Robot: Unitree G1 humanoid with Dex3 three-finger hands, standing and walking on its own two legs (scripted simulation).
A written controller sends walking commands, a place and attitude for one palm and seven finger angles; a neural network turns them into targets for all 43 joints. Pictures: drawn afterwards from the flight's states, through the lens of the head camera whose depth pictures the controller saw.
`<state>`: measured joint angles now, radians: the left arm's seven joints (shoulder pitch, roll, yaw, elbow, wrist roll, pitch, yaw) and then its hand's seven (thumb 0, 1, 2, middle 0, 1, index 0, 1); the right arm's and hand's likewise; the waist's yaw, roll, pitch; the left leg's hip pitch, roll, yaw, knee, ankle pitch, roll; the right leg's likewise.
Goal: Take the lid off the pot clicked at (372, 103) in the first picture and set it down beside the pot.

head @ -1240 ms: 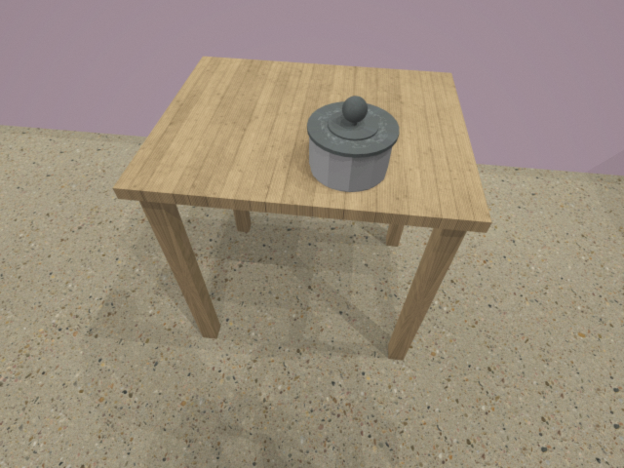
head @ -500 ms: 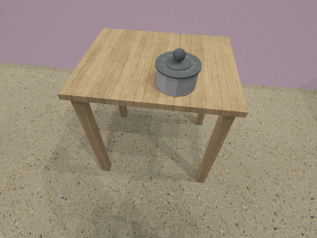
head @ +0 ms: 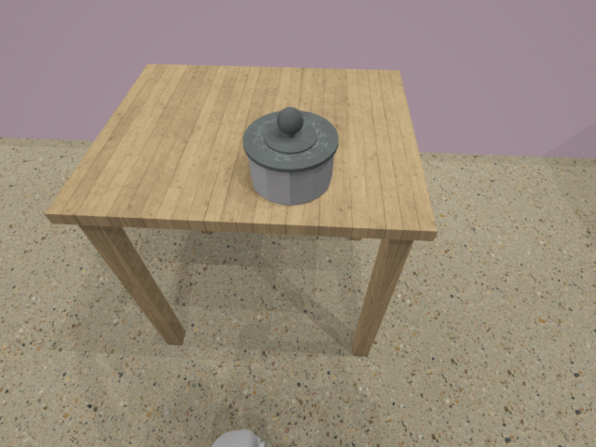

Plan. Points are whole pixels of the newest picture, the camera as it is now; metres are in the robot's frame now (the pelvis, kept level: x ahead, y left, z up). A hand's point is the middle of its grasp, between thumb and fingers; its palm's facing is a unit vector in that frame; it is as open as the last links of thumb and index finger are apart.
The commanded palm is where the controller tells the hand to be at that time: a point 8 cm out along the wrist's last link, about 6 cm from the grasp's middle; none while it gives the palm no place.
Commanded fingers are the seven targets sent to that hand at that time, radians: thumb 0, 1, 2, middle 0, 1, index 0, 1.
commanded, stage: take the last steps up to it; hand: left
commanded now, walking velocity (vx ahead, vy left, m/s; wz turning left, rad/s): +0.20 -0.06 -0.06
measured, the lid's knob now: (290, 121) +0.63 +0.06 +0.09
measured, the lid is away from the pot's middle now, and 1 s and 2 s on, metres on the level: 0.00 0.00 0.00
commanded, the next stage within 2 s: come to a stop and stand still in 0.14 s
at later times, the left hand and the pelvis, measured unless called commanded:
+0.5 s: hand (203, 408) +0.20 +0.18 -0.17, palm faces +0.04 -0.97 -0.24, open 7.3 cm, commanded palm none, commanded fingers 0.00 0.90 0.90 -0.20 -0.30 -0.20 -0.30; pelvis +0.13 -0.02 -0.01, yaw -1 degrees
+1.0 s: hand (174, 429) +0.17 +0.22 -0.18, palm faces +0.01 -0.97 -0.25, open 7.4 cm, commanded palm none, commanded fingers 0.00 0.90 0.90 -0.20 -0.30 -0.20 -0.30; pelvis +0.12 +0.02 -0.02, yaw -2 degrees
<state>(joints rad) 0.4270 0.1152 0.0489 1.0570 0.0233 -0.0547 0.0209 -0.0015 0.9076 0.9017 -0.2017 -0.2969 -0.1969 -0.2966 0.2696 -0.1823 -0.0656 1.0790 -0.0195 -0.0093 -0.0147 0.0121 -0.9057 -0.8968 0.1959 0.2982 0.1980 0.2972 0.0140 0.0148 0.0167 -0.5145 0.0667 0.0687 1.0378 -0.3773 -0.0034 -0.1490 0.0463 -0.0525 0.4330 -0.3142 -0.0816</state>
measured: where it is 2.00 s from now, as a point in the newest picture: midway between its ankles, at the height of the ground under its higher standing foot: outside the picture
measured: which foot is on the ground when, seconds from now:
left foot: up 0.00-0.20, down 0.22-0.52, up 0.54-0.84, down 0.86-1.00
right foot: down 0.00-0.22, up 0.24-0.50, down 0.52-1.00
